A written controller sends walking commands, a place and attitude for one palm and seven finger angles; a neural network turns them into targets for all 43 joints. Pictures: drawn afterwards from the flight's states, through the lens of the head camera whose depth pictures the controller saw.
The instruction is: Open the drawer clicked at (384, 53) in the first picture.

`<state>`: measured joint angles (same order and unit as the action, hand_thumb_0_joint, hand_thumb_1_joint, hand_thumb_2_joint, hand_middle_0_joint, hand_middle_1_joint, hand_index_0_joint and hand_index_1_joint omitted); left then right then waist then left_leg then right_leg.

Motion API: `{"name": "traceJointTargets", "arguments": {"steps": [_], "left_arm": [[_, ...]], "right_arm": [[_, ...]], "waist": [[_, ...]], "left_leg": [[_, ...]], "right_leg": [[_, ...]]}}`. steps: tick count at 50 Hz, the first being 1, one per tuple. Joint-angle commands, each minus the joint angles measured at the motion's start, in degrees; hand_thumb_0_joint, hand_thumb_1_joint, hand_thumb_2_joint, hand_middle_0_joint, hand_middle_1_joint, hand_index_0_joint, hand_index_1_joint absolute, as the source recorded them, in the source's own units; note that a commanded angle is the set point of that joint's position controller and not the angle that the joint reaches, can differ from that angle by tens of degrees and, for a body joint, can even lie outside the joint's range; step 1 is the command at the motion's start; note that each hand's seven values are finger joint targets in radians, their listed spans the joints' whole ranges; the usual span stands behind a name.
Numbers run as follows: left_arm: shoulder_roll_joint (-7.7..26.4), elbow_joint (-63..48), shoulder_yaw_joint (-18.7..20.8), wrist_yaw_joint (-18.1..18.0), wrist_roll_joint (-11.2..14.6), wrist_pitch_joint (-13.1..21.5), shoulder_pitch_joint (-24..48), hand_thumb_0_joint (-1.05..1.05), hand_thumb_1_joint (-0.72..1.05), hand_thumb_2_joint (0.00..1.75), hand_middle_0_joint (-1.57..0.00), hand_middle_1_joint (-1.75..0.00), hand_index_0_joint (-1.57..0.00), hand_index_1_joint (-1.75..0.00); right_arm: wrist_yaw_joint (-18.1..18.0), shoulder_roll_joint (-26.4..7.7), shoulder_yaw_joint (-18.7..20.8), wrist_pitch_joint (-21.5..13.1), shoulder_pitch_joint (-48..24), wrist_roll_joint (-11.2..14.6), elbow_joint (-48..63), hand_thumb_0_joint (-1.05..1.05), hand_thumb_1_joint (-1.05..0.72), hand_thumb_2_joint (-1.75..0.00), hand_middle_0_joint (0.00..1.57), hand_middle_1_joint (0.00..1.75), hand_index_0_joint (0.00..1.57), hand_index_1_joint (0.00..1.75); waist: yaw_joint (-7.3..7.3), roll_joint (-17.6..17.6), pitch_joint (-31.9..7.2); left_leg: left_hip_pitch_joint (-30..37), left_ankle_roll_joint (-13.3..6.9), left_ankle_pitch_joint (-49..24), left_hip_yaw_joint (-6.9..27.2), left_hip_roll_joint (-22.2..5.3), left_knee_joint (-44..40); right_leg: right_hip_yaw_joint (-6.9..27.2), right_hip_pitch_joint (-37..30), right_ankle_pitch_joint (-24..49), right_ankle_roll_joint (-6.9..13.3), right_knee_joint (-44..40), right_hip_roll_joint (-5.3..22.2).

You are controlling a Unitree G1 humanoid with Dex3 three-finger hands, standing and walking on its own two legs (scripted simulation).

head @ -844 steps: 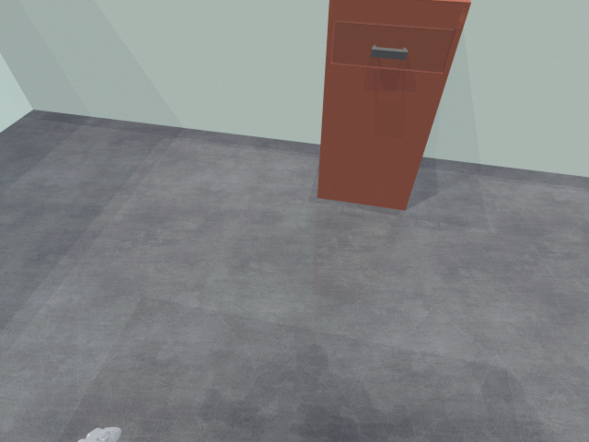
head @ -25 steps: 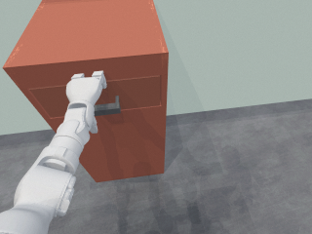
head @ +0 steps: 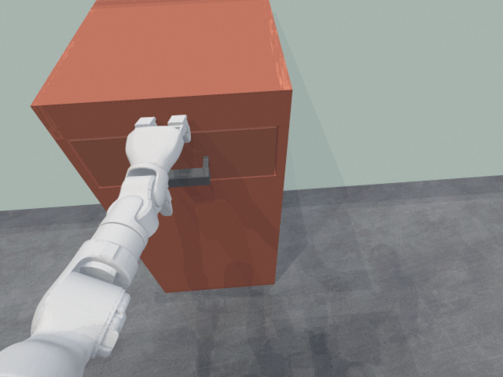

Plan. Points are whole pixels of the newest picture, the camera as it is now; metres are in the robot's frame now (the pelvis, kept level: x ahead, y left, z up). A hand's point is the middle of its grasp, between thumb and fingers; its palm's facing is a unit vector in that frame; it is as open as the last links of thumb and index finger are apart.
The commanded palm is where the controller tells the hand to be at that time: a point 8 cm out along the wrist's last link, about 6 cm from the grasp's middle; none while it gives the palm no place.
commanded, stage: re-aim the fingers above the handle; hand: left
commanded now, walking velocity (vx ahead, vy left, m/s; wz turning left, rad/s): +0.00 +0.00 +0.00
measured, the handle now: (180, 170) +0.51 +0.14 +0.01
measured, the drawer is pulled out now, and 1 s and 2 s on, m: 0.00 0.00 0.00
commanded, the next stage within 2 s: lower the fingers behind the handle in 0.16 s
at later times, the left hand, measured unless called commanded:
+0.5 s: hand (166, 163) +0.46 +0.15 +0.08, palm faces +0.01 -0.02 -1.00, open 13.7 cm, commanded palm +0.44 +0.18 +0.11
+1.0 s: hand (161, 180) +0.46 +0.17 +0.03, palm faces +0.03 -0.02 -1.00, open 13.6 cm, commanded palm +0.44 +0.17 +0.08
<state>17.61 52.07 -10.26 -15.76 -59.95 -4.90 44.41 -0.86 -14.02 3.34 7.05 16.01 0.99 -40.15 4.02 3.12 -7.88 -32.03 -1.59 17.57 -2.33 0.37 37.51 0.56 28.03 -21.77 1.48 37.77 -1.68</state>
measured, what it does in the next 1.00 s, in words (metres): stands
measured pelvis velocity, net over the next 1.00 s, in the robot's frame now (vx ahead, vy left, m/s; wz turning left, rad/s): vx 0.00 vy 0.00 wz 0.00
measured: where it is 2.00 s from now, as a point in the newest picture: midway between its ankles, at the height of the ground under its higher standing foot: outside the picture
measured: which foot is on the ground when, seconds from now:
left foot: down 0.00-1.00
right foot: down 0.00-1.00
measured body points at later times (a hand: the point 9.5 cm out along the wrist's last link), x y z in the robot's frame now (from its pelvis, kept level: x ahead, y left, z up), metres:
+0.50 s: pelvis +0.00 -0.02 +0.00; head +0.04 -0.03 +0.45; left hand +0.46 +0.14 +0.13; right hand +0.05 -0.29 -0.13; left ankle +0.00 +0.10 -0.72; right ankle -0.04 -0.11 -0.72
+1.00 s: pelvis +0.00 +0.00 -0.01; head +0.06 -0.01 +0.44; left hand +0.46 +0.16 +0.09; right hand +0.03 -0.26 -0.15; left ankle +0.00 +0.10 -0.72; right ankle -0.04 -0.11 -0.72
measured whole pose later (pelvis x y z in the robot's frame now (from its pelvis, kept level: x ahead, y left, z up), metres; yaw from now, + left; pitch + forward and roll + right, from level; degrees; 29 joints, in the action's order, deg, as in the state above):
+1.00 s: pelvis +0.00 +0.00 -0.01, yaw +0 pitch +16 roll -1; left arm 17.9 58.7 -8.1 -22.4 -61.1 -5.9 44.8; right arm 0.0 -13.1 3.7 6.7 18.3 0.5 -42.4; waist 5.1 3.2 -9.8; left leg -39.4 -1.5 19.4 -1.8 -0.3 42.7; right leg -0.1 34.8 -23.2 1.6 41.9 -2.4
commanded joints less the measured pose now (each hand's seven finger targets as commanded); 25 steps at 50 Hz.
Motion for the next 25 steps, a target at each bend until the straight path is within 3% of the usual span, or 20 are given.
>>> {"name": "traceJointTargets", "arguments": {"steps": [1,2,4,6,7,8,13,18,19,22,25], "left_arm": [[14.9,-8.7,6.8,-3.4,-0.5,-3.7,28.8,0.00,-0.50,0.30,-0.30,-1.20,-0.30,-1.20],[15.6,-8.1,7.2,-3.2,-0.6,-4.4,27.3,0.00,-0.50,0.30,-0.30,-1.20,-0.30,-1.20],[15.0,-7.0,6.1,-2.5,-0.4,-5.4,27.6,0.00,-0.50,0.30,-0.30,-1.20,-0.30,-1.20],[16.8,-4.6,7.5,-1.6,-0.3,-6.0,26.3,0.00,-0.50,0.30,-0.30,-1.20,-0.30,-1.20],[15.5,-5.5,5.7,-1.1,0.0,-5.9,27.5,0.00,-0.50,0.30,-0.30,-1.20,-0.30,-1.20],[17.5,-4.6,7.5,-0.8,-0.3,-5.8,26.3,0.00,-0.50,0.30,-0.30,-1.20,-0.30,-1.20],[16.3,-4.7,5.8,0.9,-0.1,-4.0,24.5,0.00,-0.50,0.30,-0.30,-1.20,-0.30,-1.20],[17.7,-1.9,6.6,1.1,0.0,-2.7,23.2,0.00,-0.50,0.30,-0.30,-1.20,-0.30,-1.20],[16.8,-1.7,5.9,1.1,0.1,-2.6,22.7,0.00,-0.50,0.30,-0.30,-1.20,-0.30,-1.20],[18.8,-1.2,7.2,0.8,-0.1,-2.3,22.5,0.00,-0.50,0.30,-0.30,-1.20,-0.30,-1.20],[17.3,0.0,6.1,0.5,0.2,-2.7,21.4,0.00,-0.50,0.30,-0.30,-1.20,-0.30,-1.20]], "right_arm": [[-0.8,-7.9,2.0,-0.4,2.3,0.2,5.0,0.00,-0.90,-0.90,0.20,0.30,0.20,0.30],[-0.9,-7.8,1.9,-0.3,1.9,0.3,5.3,0.00,-0.90,-0.90,0.20,0.30,0.20,0.30],[-1.2,-7.8,1.6,0.1,1.6,0.5,5.5,0.00,-0.90,-0.90,0.20,0.30,0.20,0.30],[-1.6,-8.0,1.3,0.3,1.4,0.5,5.4,0.00,-0.90,-0.90,0.20,0.30,0.20,0.30],[-1.8,-8.0,1.2,0.3,1.4,0.7,5.6,0.00,-0.90,-0.90,0.20,0.30,0.20,0.30],[-2.1,-8.0,1.2,0.3,1.5,0.7,5.5,0.00,-0.90,-0.90,0.20,0.30,0.20,0.30],[-2.6,-7.9,0.9,0.2,1.6,1.0,6.5,0.00,-0.90,-0.90,0.20,0.30,0.20,0.30],[-2.9,-8.2,0.9,-0.3,2.7,1.1,6.2,0.00,-0.90,-0.90,0.20,0.30,0.20,0.30],[-2.8,-8.1,0.8,-0.4,2.8,1.1,6.3,0.00,-0.90,-0.90,0.20,0.30,0.20,0.30],[-2.7,-8.3,1.0,-0.5,3.3,1.1,6.1,0.00,-0.90,-0.90,0.20,0.30,0.20,0.30],[-2.5,-8.3,0.9,-0.5,3.7,1.1,6.0,0.00,-0.90,-0.90,0.20,0.30,0.20,0.30]], "waist": [[0.15,-4.2,-20.5],[-0.43,-3.5,-20.8],[0.14,-4.9,-18.7],[0.17,-6.9,-17.7],[0.68,-6.5,-17.1],[0.19,-6.7,-16.8],[0.25,-6.5,-15.8],[0.72,-7.5,-13.4],[0.66,-6.7,-13.6],[0.60,-7.2,-15.0],[0.76,-7.3,-13.3]], "left_leg": [[15.6,-1.0,-22.0,0.4,0.7,-1.8],[15.5,-1.1,-21.9,-0.1,0.9,-1.7],[14.0,-1.2,-20.3,-0.4,1.1,-2.2],[12.9,-1.3,-19.6,-0.3,1.1,-2.7],[12.6,-1.4,-18.1,-0.6,1.2,-2.8],[12.3,-1.4,-17.7,-0.7,1.1,-3.0],[11.1,-1.4,-15.5,-0.9,1.3,-3.4],[8.6,-1.5,-13.0,-1.2,1.3,-3.0],[8.4,-1.4,-12.9,-1.2,1.4,-2.8],[7.2,-1.4,-12.2,-1.4,1.5,-2.2],[6.2,-1.4,-11.7,-1.5,1.5,-2.0]], "right_leg": [[-0.9,-5.3,23.8,0.7,-3.9,-1.2],[-0.5,-5.8,24.6,0.6,-4.0,-1.2],[-0.4,-6.2,24.7,0.3,-4.6,-1.0],[-0.3,-7.3,24.5,0.2,-5.1,-0.8],[0.0,-6.7,24.0,-0.2,-5.6,-0.6],[0.0,-7.0,23.6,-0.1,-5.7,-0.5],[0.6,-7.4,22.6,-0.3,-6.3,-0.2],[1.1,-6.1,20.5,-0.6,-6.6,0.1],[1.2,-5.9,20.5,-0.6,-6.5,0.1],[1.8,-6.8,20.7,-0.8,-6.3,0.4],[1.6,-5.6,20.4,-0.8,-6.3,0.3]]}}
